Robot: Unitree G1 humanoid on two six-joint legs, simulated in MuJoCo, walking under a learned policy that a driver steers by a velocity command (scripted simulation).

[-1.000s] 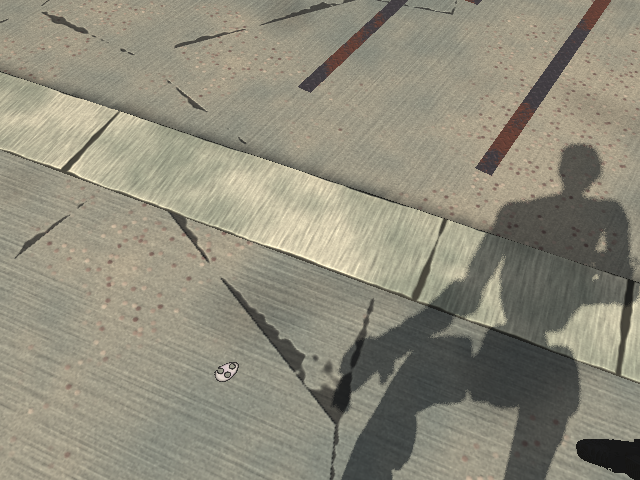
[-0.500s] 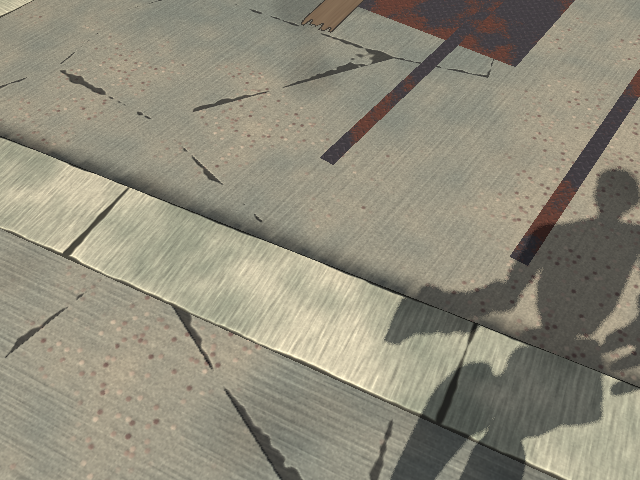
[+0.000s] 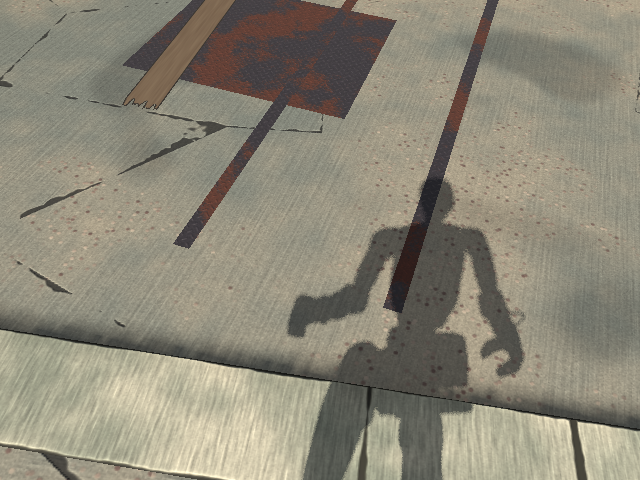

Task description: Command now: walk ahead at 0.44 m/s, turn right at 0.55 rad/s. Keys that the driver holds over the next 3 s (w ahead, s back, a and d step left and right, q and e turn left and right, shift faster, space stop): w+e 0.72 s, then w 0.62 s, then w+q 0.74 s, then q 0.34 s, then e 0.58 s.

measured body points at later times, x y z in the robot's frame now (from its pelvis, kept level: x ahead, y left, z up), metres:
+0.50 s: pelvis +0.28 -0.11 -0.01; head +0.28 -0.10 +0.44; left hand +0.36 +0.12 -0.15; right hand +0.36 -0.38 -0.11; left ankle +0.37 +0.04 -0.67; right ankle +0.23 -0.18 -0.75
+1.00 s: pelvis +0.56 -0.17 +0.00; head +0.57 -0.17 +0.45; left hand +0.84 -0.09 -0.09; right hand +0.40 -0.37 -0.13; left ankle +0.58 -0.06 -0.75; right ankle +0.60 -0.35 -0.69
